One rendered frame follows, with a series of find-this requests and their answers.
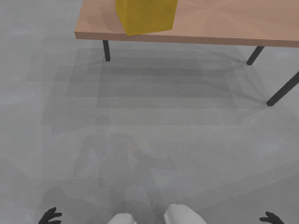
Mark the robot left hand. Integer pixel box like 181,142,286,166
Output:
38,207,62,224

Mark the right robot thigh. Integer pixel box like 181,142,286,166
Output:
164,204,206,224

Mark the carton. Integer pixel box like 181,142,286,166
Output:
115,0,178,36

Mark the robot right hand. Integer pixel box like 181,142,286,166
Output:
259,211,284,224

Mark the table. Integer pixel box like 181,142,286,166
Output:
74,0,299,106

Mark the left robot thigh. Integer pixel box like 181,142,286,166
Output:
107,213,137,224

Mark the robot thigh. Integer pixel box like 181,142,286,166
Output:
107,213,137,224
164,204,206,224

